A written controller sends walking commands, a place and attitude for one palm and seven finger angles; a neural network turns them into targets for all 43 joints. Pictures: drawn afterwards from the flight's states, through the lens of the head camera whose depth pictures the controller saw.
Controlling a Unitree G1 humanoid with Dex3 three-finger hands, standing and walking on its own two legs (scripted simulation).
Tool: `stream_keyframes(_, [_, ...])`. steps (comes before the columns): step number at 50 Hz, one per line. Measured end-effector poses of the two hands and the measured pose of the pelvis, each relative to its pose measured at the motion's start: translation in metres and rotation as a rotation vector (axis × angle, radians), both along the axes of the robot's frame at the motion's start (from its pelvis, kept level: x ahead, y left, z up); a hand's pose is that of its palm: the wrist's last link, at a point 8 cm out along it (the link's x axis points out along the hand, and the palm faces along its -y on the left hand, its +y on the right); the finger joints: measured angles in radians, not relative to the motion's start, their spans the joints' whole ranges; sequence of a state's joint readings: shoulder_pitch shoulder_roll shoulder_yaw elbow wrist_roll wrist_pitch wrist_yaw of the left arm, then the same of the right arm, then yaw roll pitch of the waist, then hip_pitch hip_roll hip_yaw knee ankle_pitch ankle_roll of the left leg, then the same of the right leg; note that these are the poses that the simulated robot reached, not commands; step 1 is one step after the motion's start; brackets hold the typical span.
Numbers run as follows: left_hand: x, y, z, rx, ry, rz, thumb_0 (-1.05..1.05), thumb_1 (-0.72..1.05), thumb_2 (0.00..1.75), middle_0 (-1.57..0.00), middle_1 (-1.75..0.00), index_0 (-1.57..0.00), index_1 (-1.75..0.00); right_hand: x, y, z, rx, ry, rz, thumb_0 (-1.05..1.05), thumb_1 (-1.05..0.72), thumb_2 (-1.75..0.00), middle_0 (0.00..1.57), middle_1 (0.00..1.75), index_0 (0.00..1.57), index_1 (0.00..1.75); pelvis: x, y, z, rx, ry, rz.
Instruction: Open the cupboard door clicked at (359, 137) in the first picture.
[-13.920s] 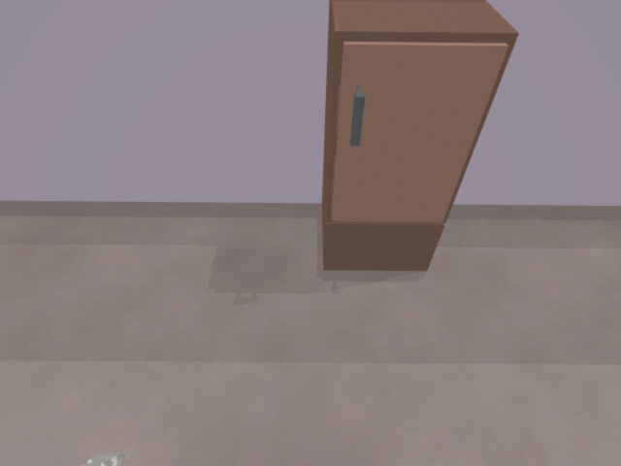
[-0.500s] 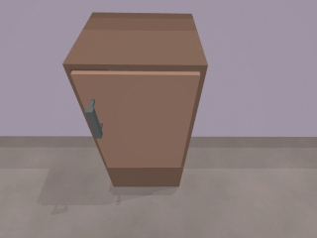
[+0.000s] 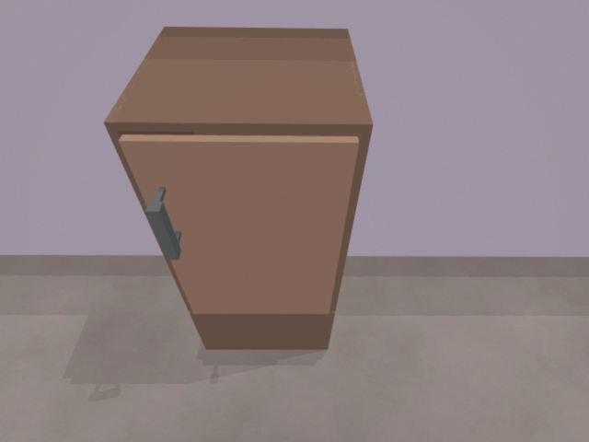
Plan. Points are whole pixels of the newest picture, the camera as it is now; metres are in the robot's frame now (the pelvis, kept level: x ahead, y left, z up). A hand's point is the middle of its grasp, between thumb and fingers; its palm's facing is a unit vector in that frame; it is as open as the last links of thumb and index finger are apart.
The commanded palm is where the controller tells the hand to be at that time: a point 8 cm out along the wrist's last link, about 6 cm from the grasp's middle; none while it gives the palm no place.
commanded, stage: come to a stop and stand still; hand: left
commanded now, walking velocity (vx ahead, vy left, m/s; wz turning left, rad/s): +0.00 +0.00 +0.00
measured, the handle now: (167, 223) +0.49 +0.28 -0.04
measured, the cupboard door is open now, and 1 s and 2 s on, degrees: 0 0 0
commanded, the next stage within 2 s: look again from close up in 1.12 s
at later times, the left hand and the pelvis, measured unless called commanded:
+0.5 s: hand out of the picture +0.00 +0.21 -0.19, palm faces +0.05 -0.98 -0.20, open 7.4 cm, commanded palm none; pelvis -0.02 +0.03 -0.01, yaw +1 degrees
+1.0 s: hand out of the picture -0.10 +0.24 -0.18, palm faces +0.02 -0.98 -0.18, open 7.4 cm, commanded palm none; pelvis -0.05 +0.07 +0.00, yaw +1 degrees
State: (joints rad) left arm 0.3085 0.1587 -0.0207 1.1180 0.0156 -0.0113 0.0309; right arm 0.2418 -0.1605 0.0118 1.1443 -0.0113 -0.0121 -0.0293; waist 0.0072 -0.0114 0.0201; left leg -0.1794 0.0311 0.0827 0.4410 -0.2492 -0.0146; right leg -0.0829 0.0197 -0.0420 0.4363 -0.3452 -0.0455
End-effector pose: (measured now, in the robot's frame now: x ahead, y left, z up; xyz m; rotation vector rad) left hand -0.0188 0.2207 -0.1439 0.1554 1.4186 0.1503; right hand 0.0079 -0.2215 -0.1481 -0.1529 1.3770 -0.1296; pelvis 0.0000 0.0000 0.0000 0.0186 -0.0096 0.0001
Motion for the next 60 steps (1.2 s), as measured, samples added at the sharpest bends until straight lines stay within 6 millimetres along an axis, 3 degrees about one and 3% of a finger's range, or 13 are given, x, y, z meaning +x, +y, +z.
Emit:
stream_keyframes(6, [0.005,-0.002,0.001,0.009,-0.021,-0.012,0.01,0.91,0.9,-0.2,-0.3,-0.2,-0.3,0.001,-0.005,-0.001,0.006,-0.002,0.007,0.0,-0.91,-0.89,0.2,0.3,0.2,0.3,-0.001,-0.004,-0.002,-0.001,0.003,0.015])
stream_keyframes(13, [0.016,0.014,0.001,0.06,-0.112,0.006,0.01,0.91,0.9,-0.2,-0.3,-0.2,-0.3,0.021,-0.008,-0.008,-0.016,-0.084,0.018,0.0,-0.91,-0.89,0.2,0.3,0.2,0.3,-0.007,0.004,-0.012,-0.022,0.001,0.033])
stream_keyframes(19, [0.017,0.03,-0.012,0.037,-0.134,0.013,0.01,0.91,0.9,-0.2,-0.3,-0.2,-0.3,0.043,0.009,0.0,-0.038,-0.176,0.031,0.0,-0.91,-0.89,0.2,0.3,0.2,0.3,-0.011,0.019,-0.017,-0.026,-0.03,0.033])
stream_keyframes(24, [0.016,0.04,-0.011,0.015,-0.154,0.013,0.01,0.91,0.9,-0.2,-0.3,-0.2,-0.3,0.044,0.029,0.008,-0.034,-0.206,0.055,0.0,-0.91,-0.89,0.2,0.3,0.2,0.3,-0.02,0.032,-0.013,-0.037,-0.033,0.025])
stream_keyframes(31, [-0.005,0.053,-0.009,-0.004,-0.126,0.002,0.01,0.91,0.9,-0.2,-0.3,-0.2,-0.3,0.025,0.044,0.013,-0.035,-0.187,0.049,0.0,-0.92,-0.89,0.2,0.3,0.2,0.3,-0.035,0.048,-0.008,-0.041,-0.026,0.02])
stream_keyframes(43, [-0.058,0.068,-0.007,-0.011,-0.003,0.013,0.01,0.91,0.9,-0.2,-0.3,-0.2,-0.3,-0.036,0.054,0.011,-0.039,-0.049,0.012,0.0,-0.91,-0.89,0.2,0.3,0.2,0.3,-0.049,0.064,-0.003,-0.035,-0.018,0.018])
stream_keyframes(51, [-0.085,0.063,-0.005,-0.018,0.059,0.023,0.01,0.91,0.9,-0.2,-0.3,-0.2,-0.3,-0.062,0.064,0.007,-0.015,0.011,-0.016,0.0,-0.91,-0.89,0.2,0.3,0.2,0.3,-0.055,0.066,-0.001,-0.031,-0.017,0.015])
stream_keyframes(60, [-0.097,0.049,-0.004,-0.032,0.079,0.037,0.01,0.91,0.9,-0.2,-0.3,-0.2,-0.3,-0.071,0.065,0.003,0.005,0.032,-0.031,0.0,-0.91,-0.89,0.2,0.3,0.2,0.3,-0.058,0.062,-0.001,-0.029,-0.014,0.012])
